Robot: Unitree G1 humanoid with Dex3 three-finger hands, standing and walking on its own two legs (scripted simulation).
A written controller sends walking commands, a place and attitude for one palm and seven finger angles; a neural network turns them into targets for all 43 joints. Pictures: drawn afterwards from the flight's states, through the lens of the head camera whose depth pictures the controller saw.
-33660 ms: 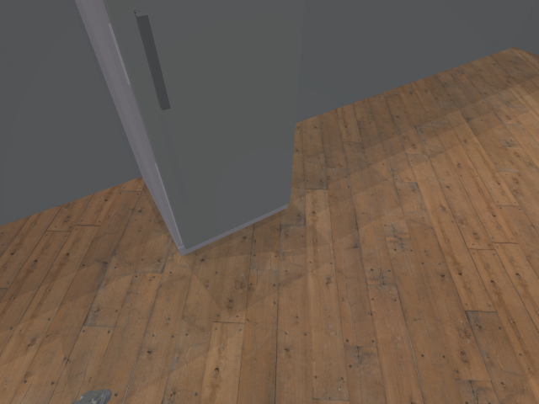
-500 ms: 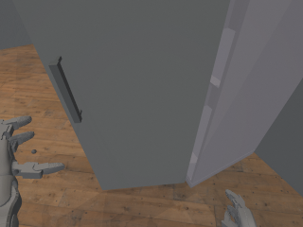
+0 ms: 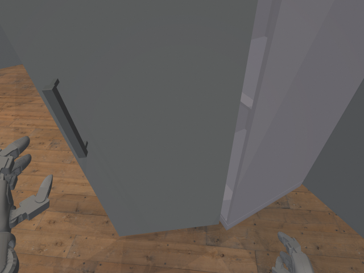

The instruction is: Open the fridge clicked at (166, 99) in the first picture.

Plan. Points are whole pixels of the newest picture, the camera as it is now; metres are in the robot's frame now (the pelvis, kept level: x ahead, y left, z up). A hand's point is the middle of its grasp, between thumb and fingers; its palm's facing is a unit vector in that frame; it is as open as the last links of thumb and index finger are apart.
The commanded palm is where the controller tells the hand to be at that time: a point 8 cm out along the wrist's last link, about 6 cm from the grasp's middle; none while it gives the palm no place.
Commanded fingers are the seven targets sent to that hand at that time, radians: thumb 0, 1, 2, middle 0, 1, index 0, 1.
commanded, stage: draw the hand back to the body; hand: left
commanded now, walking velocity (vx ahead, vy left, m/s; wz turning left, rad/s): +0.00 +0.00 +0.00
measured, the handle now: (70, 121) +0.43 +0.36 +0.12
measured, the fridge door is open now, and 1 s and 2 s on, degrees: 68 68 68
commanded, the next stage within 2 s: step back with the hand held close in 0.40 s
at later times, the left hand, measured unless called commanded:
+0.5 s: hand (39, 190) +0.20 +0.28 +0.15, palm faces +0.49 -0.79 -0.37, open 7.5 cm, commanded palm +0.15 +0.31 +0.17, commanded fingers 0.00 0.90 0.90 -0.20 -0.30 -0.20 -0.30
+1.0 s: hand out of the picture +0.14 +0.32 +0.16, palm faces +0.44 -0.77 -0.46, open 7.4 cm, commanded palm +0.08 +0.34 +0.17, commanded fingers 0.00 0.90 0.90 -0.20 -0.30 -0.20 -0.30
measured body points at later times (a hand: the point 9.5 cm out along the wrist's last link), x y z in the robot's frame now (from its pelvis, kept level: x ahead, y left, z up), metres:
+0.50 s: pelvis +0.01 +0.01 +0.00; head -0.01 -0.01 +0.45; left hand +0.17 +0.32 +0.17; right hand +0.19 -0.21 -0.08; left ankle -0.01 +0.14 -0.74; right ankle -0.03 -0.11 -0.74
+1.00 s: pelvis -0.06 +0.04 -0.01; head -0.05 +0.05 +0.44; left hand +0.11 +0.35 +0.19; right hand +0.12 -0.19 -0.07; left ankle -0.01 +0.14 -0.74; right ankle -0.03 -0.11 -0.74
